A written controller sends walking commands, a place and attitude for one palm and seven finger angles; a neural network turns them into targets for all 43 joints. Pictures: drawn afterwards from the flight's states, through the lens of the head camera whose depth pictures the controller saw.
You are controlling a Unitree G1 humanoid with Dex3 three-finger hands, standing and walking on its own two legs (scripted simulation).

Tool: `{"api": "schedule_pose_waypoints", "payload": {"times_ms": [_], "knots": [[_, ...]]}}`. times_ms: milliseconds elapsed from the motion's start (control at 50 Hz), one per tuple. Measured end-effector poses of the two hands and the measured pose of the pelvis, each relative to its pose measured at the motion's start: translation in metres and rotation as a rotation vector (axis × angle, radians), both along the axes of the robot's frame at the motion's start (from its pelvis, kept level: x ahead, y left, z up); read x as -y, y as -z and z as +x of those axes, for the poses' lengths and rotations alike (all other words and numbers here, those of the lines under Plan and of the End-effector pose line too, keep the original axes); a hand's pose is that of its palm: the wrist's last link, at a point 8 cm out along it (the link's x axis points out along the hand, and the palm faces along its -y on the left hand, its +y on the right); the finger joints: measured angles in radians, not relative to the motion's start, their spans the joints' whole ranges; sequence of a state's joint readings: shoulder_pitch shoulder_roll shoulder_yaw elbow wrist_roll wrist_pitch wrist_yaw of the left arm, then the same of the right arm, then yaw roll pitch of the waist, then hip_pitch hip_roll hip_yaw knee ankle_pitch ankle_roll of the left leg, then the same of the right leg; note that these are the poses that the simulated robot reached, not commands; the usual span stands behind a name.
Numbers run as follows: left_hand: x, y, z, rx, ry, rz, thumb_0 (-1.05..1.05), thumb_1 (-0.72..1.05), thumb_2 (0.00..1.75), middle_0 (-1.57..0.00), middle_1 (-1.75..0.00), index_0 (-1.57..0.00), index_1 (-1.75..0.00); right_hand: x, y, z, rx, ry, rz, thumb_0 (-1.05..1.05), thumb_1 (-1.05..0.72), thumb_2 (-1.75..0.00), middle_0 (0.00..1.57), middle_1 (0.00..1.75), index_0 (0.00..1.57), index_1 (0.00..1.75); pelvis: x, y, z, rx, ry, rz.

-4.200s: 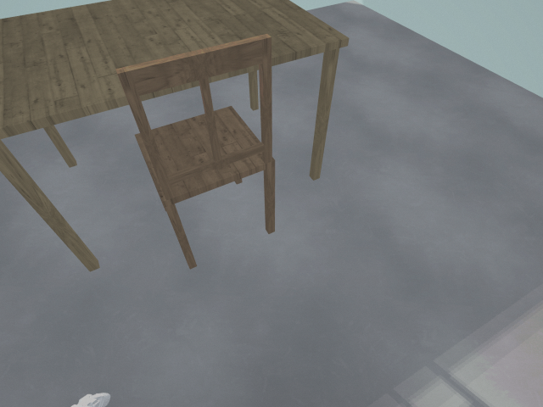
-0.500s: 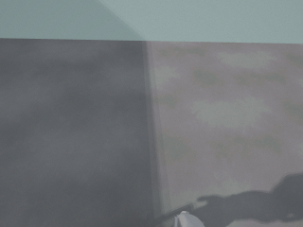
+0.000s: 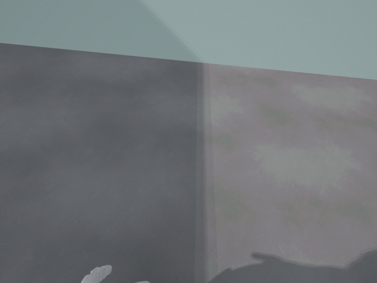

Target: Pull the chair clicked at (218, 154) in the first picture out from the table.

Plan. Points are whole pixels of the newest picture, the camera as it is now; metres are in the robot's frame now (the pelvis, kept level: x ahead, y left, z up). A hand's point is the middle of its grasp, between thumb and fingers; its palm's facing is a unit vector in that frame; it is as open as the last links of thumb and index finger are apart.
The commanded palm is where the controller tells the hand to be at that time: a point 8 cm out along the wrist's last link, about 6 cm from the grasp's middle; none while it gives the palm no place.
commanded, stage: turn to face it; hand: left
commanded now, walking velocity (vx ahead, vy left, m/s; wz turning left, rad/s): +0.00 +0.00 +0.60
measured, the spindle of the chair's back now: out of the picture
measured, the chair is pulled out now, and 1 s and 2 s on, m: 0.00 0.00 0.00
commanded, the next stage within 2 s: none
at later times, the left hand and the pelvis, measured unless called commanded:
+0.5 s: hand out of the picture +0.05 +0.22 -0.13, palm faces +0.30 -0.92 -0.26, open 7.4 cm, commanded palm none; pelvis +0.00 -0.01 +0.03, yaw +16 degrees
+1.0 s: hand out of the picture -0.12 +0.17 -0.16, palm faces +0.61 -0.75 -0.26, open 7.4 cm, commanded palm none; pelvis -0.02 -0.02 +0.01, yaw +37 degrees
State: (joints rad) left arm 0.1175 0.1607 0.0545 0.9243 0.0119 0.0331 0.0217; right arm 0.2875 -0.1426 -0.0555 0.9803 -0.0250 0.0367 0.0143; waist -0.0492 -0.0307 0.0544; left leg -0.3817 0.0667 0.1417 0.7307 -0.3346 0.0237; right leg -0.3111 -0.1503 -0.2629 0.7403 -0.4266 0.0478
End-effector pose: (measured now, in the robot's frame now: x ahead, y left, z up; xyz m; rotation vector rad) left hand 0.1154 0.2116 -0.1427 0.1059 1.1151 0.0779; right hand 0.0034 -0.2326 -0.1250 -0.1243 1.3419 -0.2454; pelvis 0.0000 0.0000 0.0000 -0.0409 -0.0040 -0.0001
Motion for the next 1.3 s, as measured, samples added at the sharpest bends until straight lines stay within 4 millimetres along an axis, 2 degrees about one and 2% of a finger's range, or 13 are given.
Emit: {"api": "schedule_pose_waypoints", "payload": {"times_ms": [60,160,240,320,440,560,620,720,840,1000,1060,1160,1300], "knots": [[-0.027,0.003,-0.026,-0.087,-0.045,0.031,0.01,0.91,0.90,-0.20,-0.30,-0.20,-0.30,-0.001,-0.010,0.018,0.031,-0.037,-0.036,0.01,-0.92,-0.90,0.20,0.30,0.20,0.30,-0.008,-0.004,0.000,-0.015,-0.017,-0.002],[-0.059,-0.012,-0.061,-0.158,-0.125,0.067,0.01,0.91,0.90,-0.20,-0.30,-0.20,-0.30,-0.002,-0.030,0.041,0.039,-0.110,-0.068,0.01,-0.91,-0.90,0.20,0.30,0.20,0.30,-0.015,-0.021,0.003,-0.034,-0.062,-0.006],[-0.074,-0.023,-0.081,-0.173,-0.186,0.093,0.01,0.91,0.90,-0.20,-0.30,-0.20,-0.30,0.000,-0.039,0.062,0.054,-0.169,-0.078,0.00,-0.91,-0.90,0.20,0.30,0.20,0.30,-0.017,-0.028,0.004,-0.039,-0.110,-0.014],[-0.078,-0.029,-0.091,-0.159,-0.236,0.109,0.01,0.91,0.90,-0.20,-0.30,-0.20,-0.30,0.004,-0.041,0.082,0.073,-0.223,-0.078,0.00,-0.90,-0.90,0.20,0.30,0.20,0.30,-0.013,-0.030,0.004,-0.037,-0.163,-0.013],[-0.065,-0.037,-0.092,-0.099,-0.290,0.121,0.01,0.91,0.90,-0.20,-0.30,-0.20,-0.30,0.013,-0.036,0.108,0.101,-0.300,-0.059,0.00,-0.90,-0.90,0.20,0.30,0.20,0.30,0.002,-0.028,0.000,-0.034,-0.244,-0.004],[-0.035,-0.046,-0.095,-0.026,-0.341,0.139,0.01,0.91,0.90,-0.20,-0.30,-0.20,-0.30,0.030,-0.022,0.133,0.119,-0.371,-0.021,0.00,-0.90,-0.90,0.20,0.30,0.20,0.30,0.029,-0.022,-0.002,-0.035,-0.323,0.012],[-0.019,-0.046,-0.109,-0.009,-0.374,0.164,0.01,0.91,0.90,-0.20,-0.30,-0.20,-0.30,0.039,-0.011,0.148,0.132,-0.404,0.000,0.00,-0.90,-0.90,0.20,0.30,0.20,0.30,0.044,-0.015,-0.002,-0.037,-0.360,0.033],[0.003,-0.054,-0.146,-0.055,-0.456,0.157,0.01,0.91,0.90,-0.20,-0.30,-0.20,-0.30,0.038,-0.014,0.169,0.126,-0.491,0.019,0.01,-0.91,-0.90,0.20,0.30,0.20,0.30,0.052,-0.022,-0.002,-0.015,-0.445,0.049],[0.016,-0.048,-0.189,-0.113,-0.550,0.129,0.01,0.91,0.90,-0.20,-0.30,-0.20,-0.30,0.015,-0.016,0.189,0.100,-0.603,0.023,0.01,-0.91,-0.90,0.20,0.30,0.20,0.30,0.050,-0.024,-0.005,-0.014,-0.537,0.072],[0.005,-0.015,-0.268,-0.218,-0.708,0.066,0.01,0.91,0.90,-0.20,-0.30,-0.20,-0.30,-0.060,-0.018,0.221,0.176,-0.796,0.003,0.01,-0.91,-0.90,0.20,0.30,0.20,0.30,0.022,-0.007,-0.021,-0.032,-0.644,0.052],[-0.003,-0.013,-0.286,-0.264,-0.748,0.065,0.01,0.91,0.90,-0.20,-0.30,-0.20,-0.30,-0.080,-0.027,0.222,0.217,-0.831,0.006,0.00,-0.91,-0.90,0.20,0.30,0.20,0.30,0.017,-0.010,-0.025,-0.028,-0.665,0.038],[-0.018,-0.027,-0.284,-0.207,-0.791,0.080,0.01,0.91,0.90,-0.20,-0.30,-0.20,-0.30,-0.093,-0.034,0.215,0.194,-0.874,0.004,0.00,-0.90,-0.90,0.20,0.30,0.20,0.30,0.013,-0.021,-0.028,-0.026,-0.721,0.019],[-0.026,-0.045,-0.257,-0.089,-0.832,0.130,0.01,0.91,0.90,-0.20,-0.30,-0.20,-0.30,-0.091,-0.024,0.212,0.130,-0.911,0.028,0.00,-0.90,-0.90,0.20,0.30,0.20,0.30,0.019,-0.023,-0.021,-0.034,-0.809,0.018]]}}
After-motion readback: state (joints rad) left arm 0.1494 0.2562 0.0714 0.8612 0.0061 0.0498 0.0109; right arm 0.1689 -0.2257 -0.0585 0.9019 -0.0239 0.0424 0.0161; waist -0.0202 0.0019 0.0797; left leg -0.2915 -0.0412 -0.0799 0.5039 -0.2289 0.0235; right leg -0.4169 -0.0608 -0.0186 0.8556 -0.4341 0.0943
